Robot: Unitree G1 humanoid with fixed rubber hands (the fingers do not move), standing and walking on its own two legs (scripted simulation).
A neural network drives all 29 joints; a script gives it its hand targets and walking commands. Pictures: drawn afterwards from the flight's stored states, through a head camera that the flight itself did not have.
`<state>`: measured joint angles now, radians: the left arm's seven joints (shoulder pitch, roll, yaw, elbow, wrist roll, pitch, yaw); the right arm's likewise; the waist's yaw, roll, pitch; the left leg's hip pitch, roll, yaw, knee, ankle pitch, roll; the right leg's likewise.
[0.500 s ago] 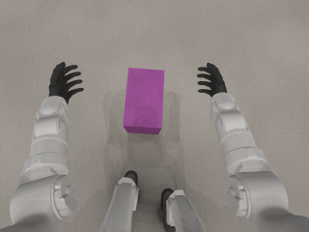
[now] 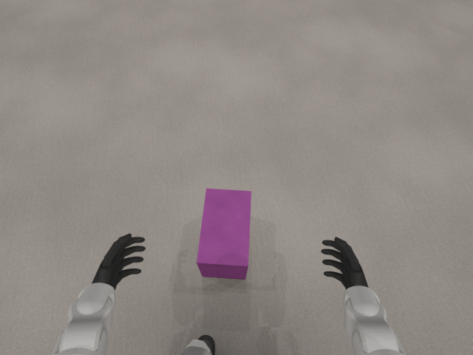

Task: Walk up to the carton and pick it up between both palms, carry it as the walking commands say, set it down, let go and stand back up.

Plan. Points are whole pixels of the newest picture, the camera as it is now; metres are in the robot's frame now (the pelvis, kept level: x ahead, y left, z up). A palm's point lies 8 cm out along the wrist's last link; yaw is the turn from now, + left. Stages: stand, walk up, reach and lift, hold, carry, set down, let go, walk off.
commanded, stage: let go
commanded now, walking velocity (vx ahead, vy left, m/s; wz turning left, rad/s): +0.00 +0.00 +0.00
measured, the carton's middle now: (226, 235) +0.53 +0.07 -0.63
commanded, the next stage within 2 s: stand in 0.66 s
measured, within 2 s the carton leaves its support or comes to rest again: neither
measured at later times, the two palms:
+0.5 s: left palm (103, 335) +0.17 +0.21 -0.04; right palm (406, 344) +0.19 -0.23 -0.03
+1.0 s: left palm out of the picture +0.13 +0.29 -0.07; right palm out of the picture +0.16 -0.21 -0.06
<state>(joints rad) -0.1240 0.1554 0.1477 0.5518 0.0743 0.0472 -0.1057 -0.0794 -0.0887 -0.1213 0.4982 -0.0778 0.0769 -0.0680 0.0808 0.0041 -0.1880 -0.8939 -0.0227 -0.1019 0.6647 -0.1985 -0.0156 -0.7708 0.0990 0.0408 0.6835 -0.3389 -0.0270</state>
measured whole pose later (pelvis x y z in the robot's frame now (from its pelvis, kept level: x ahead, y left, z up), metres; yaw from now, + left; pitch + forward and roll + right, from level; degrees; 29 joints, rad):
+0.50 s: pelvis +0.01 -0.02 +0.03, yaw +1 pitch +0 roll +1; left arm 0.17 0.16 0.08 0.45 0.07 0.11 -0.10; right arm 0.25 -0.11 -0.11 0.47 -0.06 0.07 0.02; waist 0.08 -0.06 -0.01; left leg -0.29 -0.02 -0.11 0.45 -0.18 -0.03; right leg -0.17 0.08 0.04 0.48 -0.32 -0.07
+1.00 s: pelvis +0.01 +0.01 +0.03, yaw +2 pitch -1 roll -1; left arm 0.17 0.30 0.08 0.61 0.07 0.05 0.01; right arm 0.19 -0.12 -0.10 0.69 -0.06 0.05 -0.02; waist 0.08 -0.06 0.04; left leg -0.30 -0.03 -0.10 0.52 -0.21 0.00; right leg -0.14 0.07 0.04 0.46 -0.31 -0.03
